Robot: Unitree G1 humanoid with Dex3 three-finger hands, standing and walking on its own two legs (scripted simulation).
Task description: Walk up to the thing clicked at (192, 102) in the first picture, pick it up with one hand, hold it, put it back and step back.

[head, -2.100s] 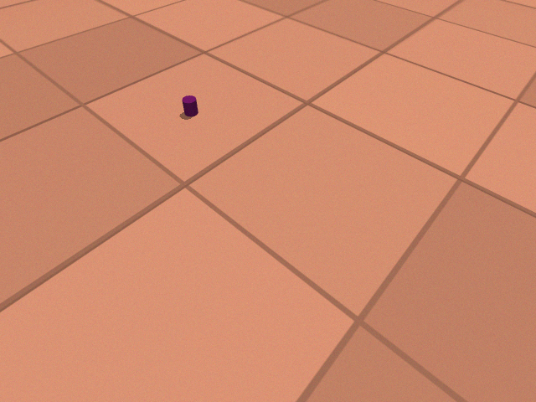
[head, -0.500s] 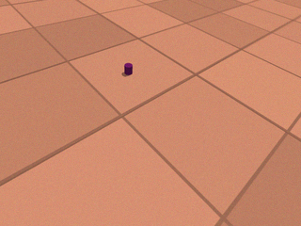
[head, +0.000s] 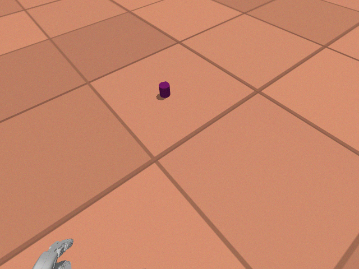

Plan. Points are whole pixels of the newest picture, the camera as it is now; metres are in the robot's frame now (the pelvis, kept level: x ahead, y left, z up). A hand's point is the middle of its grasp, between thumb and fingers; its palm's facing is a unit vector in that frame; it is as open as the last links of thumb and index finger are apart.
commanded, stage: walk up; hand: left
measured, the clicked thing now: (164, 88) +1.50 +0.17 -0.71
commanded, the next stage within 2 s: none
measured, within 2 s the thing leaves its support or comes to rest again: neither
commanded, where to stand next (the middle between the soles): +1.08 -0.04 m, yaw +0 degrees
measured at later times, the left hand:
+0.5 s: hand (82, 198) +0.33 +0.30 -0.15, palm faces -0.06 -0.95 -0.32, open 7.4 cm
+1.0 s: hand (122, 122) +0.59 +0.22 -0.10, palm faces -0.05 -0.92 -0.40, open 7.4 cm
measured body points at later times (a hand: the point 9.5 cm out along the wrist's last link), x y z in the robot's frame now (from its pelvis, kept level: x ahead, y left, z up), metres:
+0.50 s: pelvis +0.27 +0.03 +0.01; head +0.30 +0.06 +0.46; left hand +0.33 +0.35 -0.13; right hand +0.36 -0.28 -0.08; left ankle +0.30 +0.14 -0.73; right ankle +0.25 -0.12 -0.65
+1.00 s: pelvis +0.49 -0.04 +0.01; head +0.50 -0.08 +0.46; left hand +0.59 +0.27 -0.07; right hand +0.55 -0.36 -0.12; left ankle +0.52 +0.14 -0.65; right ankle +0.52 -0.13 -0.73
